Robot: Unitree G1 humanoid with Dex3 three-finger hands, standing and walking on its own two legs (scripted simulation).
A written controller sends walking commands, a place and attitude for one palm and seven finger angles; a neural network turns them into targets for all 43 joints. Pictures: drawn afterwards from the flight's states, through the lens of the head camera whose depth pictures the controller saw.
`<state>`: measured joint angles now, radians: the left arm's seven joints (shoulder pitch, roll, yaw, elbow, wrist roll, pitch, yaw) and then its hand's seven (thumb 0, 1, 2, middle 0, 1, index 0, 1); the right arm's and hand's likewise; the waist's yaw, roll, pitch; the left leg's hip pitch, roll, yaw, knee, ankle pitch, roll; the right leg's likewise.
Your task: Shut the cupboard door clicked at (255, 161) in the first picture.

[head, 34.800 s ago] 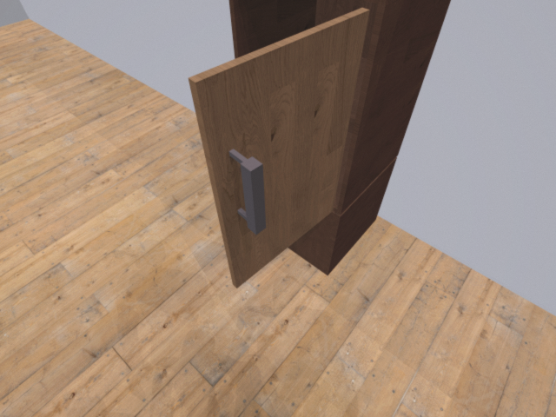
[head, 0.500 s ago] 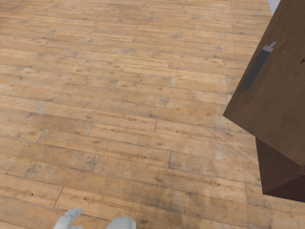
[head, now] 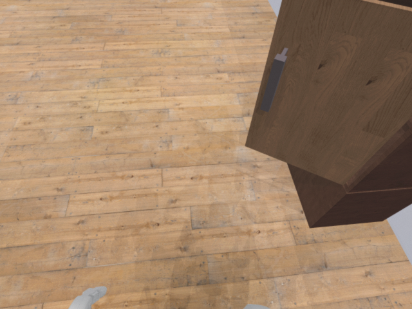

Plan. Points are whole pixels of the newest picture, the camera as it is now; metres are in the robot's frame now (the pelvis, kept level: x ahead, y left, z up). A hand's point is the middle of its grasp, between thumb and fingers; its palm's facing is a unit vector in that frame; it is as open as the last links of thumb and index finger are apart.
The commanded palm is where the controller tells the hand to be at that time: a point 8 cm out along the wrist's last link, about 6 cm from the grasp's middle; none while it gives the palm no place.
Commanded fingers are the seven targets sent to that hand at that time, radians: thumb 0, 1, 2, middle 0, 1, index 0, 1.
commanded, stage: turn to face it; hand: left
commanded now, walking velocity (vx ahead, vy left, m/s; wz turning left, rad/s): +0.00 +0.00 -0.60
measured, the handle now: (274, 80) +0.69 -0.16 +0.02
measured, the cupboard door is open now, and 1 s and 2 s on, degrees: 58 58 58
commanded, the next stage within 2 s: take the last steps up to it in 0.64 s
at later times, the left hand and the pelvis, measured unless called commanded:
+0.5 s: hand (120, 304) +0.14 +0.20 -0.18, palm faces -0.21 -0.96 -0.20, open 7.4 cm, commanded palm none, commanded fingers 0.00 0.90 0.90 -0.20 -0.30 -0.20 -0.30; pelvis +0.02 +0.02 -0.01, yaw -15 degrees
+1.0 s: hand (143, 299) +0.16 +0.15 -0.17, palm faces -0.36 -0.92 -0.18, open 7.4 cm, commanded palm none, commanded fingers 0.00 0.90 0.90 -0.20 -0.30 -0.20 -0.30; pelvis +0.05 -0.01 +0.00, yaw -22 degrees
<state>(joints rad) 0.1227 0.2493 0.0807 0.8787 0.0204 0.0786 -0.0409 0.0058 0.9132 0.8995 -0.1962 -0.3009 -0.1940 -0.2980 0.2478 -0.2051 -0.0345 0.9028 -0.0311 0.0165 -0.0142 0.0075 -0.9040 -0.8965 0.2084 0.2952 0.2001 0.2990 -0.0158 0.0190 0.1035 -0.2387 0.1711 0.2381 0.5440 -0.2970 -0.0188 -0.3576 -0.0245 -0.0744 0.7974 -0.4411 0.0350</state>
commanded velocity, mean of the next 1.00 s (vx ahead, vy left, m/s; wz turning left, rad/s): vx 0.08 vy -0.02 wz -0.31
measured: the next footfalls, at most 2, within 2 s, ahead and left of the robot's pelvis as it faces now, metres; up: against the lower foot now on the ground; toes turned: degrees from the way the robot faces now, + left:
right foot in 0.06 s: +0.02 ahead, -0.14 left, +0.00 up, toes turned -7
left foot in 0.42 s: +0.10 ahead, +0.11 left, +0.00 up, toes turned -9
